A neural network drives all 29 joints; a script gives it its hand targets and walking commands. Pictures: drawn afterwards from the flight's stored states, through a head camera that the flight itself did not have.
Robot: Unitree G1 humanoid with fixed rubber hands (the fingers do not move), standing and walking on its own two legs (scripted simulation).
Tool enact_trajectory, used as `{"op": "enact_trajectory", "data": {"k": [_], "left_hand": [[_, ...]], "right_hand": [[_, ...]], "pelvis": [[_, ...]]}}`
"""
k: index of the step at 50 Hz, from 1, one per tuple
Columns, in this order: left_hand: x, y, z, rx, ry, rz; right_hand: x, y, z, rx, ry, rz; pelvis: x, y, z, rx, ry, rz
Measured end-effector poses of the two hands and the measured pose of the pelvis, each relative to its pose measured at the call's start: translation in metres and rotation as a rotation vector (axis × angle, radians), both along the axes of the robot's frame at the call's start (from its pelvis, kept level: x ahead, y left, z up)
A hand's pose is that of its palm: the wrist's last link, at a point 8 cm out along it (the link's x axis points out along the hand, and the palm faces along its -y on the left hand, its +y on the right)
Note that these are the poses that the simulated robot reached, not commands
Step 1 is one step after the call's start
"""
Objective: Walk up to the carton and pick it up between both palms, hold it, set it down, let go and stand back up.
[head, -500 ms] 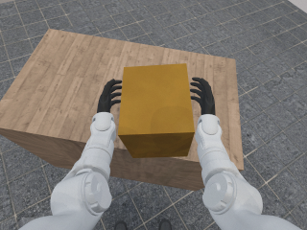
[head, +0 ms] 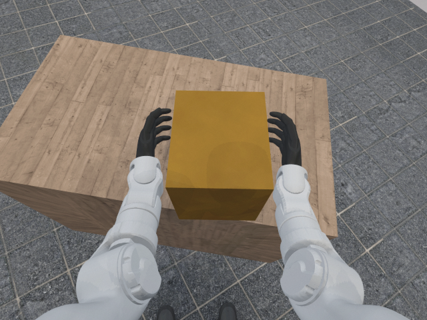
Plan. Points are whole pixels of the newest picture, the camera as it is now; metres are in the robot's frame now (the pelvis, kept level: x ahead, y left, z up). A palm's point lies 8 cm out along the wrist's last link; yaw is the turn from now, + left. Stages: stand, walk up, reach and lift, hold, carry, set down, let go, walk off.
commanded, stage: set down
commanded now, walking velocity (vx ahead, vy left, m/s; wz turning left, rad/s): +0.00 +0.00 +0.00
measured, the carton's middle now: (218, 160) +0.42 -0.03 -0.06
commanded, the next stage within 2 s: none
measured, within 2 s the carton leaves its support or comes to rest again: rests again in 1.16 s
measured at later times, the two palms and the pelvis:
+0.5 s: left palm (152, 149) +0.41 +0.11 +0.00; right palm (290, 161) +0.39 -0.16 +0.00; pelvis +0.00 +0.00 +0.00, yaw -1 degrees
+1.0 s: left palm (151, 150) +0.42 +0.11 +0.00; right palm (290, 161) +0.39 -0.16 +0.00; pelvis +0.00 +0.00 +0.00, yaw -2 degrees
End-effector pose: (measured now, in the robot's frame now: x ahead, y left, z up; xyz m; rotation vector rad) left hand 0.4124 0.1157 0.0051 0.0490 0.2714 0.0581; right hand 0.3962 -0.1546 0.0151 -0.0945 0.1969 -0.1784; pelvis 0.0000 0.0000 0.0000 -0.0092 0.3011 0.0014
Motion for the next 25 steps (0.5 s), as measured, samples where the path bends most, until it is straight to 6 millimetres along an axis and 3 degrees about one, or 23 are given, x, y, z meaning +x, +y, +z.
{"op": "enact_trajectory", "data": {"k": [25], "left_hand": [[0.002, -0.006, -0.003, 0.002, -0.028, -0.012]], "right_hand": [[-0.005, -0.006, -0.011, 0.002, 0.000, -0.016]], "pelvis": [[-0.004, 0.001, -0.002, 0.001, 0.035, -0.010]]}}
